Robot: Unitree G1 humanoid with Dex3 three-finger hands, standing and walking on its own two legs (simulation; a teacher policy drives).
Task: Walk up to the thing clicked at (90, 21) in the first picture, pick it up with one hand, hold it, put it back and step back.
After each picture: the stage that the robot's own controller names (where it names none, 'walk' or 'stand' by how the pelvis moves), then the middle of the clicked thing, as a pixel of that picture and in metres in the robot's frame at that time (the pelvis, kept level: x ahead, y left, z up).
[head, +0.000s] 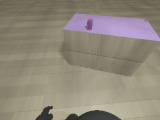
stand; (89, 24) +1.07 +0.10 +0.03
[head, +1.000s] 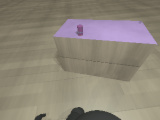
walk; (80, 30) +0.95 +0.25 +0.04
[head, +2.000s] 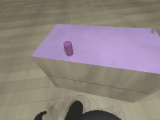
walk; (68, 48) +0.53 +0.26 +0.04
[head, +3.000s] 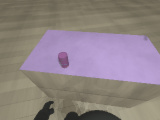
stand; (63, 60) +0.42 +0.23 +0.03
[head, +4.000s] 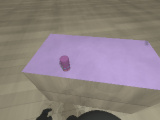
stand; (65, 63) +0.41 +0.23 +0.03
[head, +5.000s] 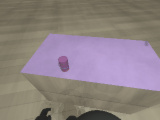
stand; (64, 64) +0.41 +0.23 +0.03
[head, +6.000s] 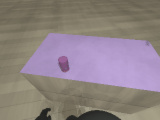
stand; (64, 64) +0.40 +0.23 +0.03
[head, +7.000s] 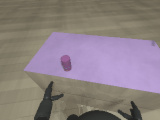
rise first; (66, 63) +0.40 +0.23 +0.03
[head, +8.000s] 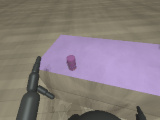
go down; (71, 63) +0.42 +0.22 +0.03
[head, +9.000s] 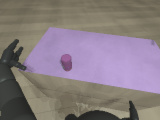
go down; (67, 63) +0.40 +0.19 +0.04
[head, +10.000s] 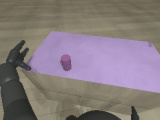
approach; (66, 63) +0.41 +0.20 +0.04
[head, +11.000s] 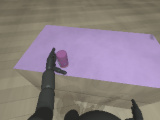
close; (62, 59) +0.41 +0.22 +0.07
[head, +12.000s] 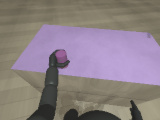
lift; (62, 59) +0.40 +0.21 +0.07
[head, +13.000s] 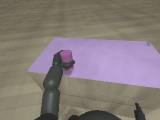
lift; (67, 60) +0.34 +0.17 +0.17
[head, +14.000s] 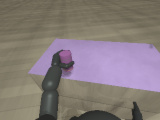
hold; (66, 61) +0.33 +0.18 +0.18
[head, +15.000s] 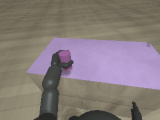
hold; (66, 61) +0.34 +0.18 +0.17
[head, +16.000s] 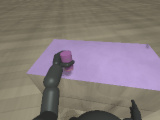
hold; (67, 61) +0.34 +0.18 +0.17
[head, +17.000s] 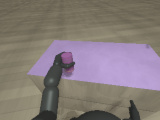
crouch; (68, 62) +0.35 +0.17 +0.16
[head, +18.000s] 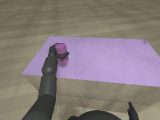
lower; (62, 53) +0.42 +0.21 +0.16
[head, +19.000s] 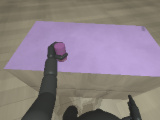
lower; (61, 52) +0.45 +0.20 +0.09
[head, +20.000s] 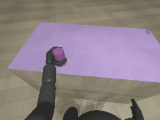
lower; (60, 57) +0.41 +0.22 +0.08
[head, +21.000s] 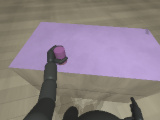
lower; (60, 56) +0.42 +0.21 +0.08
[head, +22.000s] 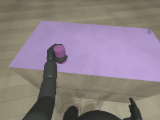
lower; (60, 54) +0.43 +0.22 +0.08
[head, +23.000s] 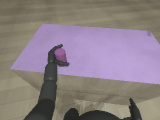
open; (61, 57) +0.42 +0.22 +0.07
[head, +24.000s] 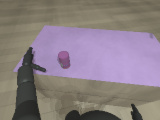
sink last; (64, 60) +0.40 +0.20 +0.07
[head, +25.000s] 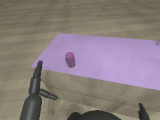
stand; (70, 60) +0.44 +0.22 +0.04
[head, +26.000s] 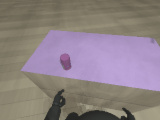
stand; (66, 62) +0.41 +0.22 +0.04
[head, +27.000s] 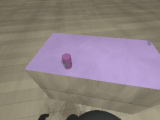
stand; (67, 61) +0.43 +0.22 +0.03
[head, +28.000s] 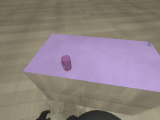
stand; (66, 63) +0.42 +0.22 +0.03
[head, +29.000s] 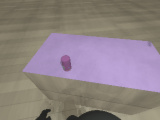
stand; (66, 63) +0.41 +0.22 +0.03
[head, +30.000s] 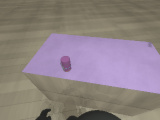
stand; (66, 64) +0.41 +0.22 +0.03
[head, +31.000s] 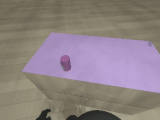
stand; (66, 63) +0.41 +0.22 +0.03
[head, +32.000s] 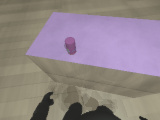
walk; (71, 46) +0.49 +0.19 +0.05
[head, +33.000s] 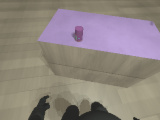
walk; (78, 34) +0.65 +0.17 +0.04
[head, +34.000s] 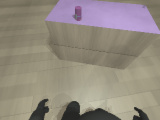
walk; (78, 13) +0.94 +0.26 +0.05
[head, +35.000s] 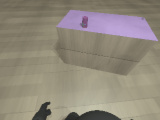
stand; (84, 22) +1.03 +0.18 +0.04
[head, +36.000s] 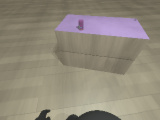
stand; (81, 25) +1.07 +0.21 +0.03
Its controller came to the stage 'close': yes
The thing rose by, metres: 0.22
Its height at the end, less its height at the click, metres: +0.00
